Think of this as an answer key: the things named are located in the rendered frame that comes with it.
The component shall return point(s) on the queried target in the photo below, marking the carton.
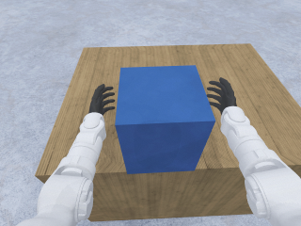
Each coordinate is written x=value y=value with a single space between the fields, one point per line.
x=163 y=118

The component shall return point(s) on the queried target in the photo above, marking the left robot forearm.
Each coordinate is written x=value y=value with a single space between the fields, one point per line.
x=84 y=152

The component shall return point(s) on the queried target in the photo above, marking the robot left upper arm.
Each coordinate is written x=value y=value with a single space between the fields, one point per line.
x=64 y=201

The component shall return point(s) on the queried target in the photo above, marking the pedestal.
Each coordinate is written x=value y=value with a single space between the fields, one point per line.
x=217 y=186

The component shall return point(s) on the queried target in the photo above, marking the robot right upper arm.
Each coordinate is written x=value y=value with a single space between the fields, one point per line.
x=275 y=195

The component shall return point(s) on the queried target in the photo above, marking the right robot forearm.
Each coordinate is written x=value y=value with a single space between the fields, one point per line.
x=248 y=147

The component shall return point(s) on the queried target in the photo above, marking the left robot hand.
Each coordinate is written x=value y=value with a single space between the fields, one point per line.
x=97 y=100

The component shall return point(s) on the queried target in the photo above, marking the right robot hand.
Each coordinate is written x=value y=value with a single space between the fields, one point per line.
x=226 y=98

